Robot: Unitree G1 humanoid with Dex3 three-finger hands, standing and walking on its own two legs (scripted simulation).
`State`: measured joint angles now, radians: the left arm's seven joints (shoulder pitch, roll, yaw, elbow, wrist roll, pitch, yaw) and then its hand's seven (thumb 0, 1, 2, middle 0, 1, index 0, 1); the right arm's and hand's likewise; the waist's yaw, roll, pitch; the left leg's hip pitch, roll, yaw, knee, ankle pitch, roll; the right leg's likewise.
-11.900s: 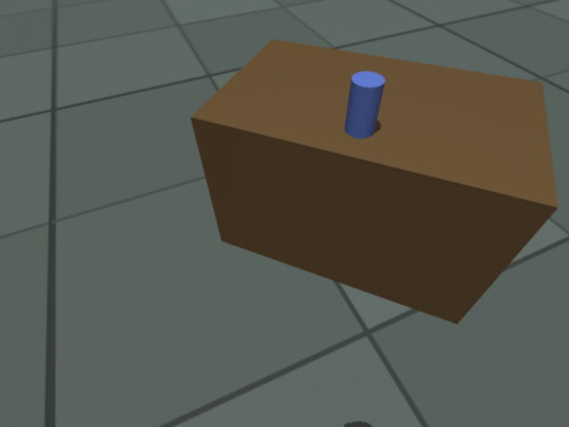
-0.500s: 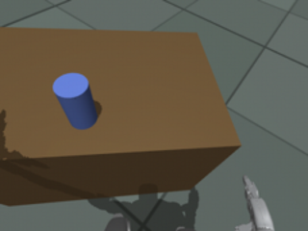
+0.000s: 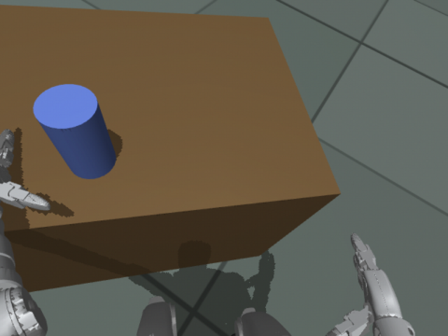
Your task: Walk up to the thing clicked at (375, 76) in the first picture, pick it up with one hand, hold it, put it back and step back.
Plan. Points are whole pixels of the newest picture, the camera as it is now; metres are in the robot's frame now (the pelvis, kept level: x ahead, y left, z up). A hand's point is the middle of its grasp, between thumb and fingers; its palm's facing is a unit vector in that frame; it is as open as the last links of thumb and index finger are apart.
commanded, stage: close in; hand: left
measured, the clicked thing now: (81, 136) +0.46 +0.23 +0.03
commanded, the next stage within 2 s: rest palm in 0.48 s
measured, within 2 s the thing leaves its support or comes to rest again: leaves its support in 1.96 s
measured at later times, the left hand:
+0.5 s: hand (68, 166) +0.41 +0.25 +0.01, palm faces +0.23 -0.97 +0.03, open 17.7 cm
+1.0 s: hand (79, 149) +0.44 +0.23 +0.02, palm faces +0.26 -0.97 +0.03, open 16.3 cm
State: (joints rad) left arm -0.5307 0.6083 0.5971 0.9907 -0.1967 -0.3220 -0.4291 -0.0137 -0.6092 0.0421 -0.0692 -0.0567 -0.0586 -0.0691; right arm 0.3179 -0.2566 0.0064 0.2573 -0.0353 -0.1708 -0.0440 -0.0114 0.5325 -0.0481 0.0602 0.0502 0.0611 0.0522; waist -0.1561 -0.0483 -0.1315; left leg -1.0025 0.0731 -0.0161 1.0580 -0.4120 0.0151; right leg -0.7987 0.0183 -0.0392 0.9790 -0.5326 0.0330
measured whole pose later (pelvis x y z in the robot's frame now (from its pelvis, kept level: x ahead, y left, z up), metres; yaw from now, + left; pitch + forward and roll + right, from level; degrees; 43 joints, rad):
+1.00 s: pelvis -0.01 -0.01 -0.02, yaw -1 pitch +21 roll -4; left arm -0.59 0.44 0.46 0.94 -0.12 -0.43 -0.08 -0.01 -0.61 0.10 -0.36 -0.22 -0.36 -0.21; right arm 0.40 -0.25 -0.03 0.00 -0.03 0.01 0.04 -0.01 0.51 -0.05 0.06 0.05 0.06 0.05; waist -0.16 -0.02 -0.14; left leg -1.07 0.09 0.00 1.13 -0.43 0.01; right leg -0.89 0.03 -0.02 1.09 -0.56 0.02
